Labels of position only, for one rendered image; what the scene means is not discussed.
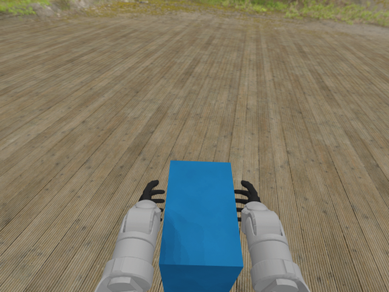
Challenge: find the right robot hand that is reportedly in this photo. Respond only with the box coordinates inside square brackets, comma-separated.
[234, 180, 261, 221]

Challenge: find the robot left forearm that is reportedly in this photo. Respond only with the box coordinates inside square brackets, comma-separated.
[94, 200, 161, 292]

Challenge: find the carton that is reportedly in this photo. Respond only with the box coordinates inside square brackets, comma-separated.
[159, 161, 244, 292]

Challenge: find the left robot hand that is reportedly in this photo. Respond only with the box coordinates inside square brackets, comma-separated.
[139, 180, 165, 221]

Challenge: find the robot right forearm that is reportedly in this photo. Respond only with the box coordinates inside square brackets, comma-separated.
[241, 201, 310, 292]

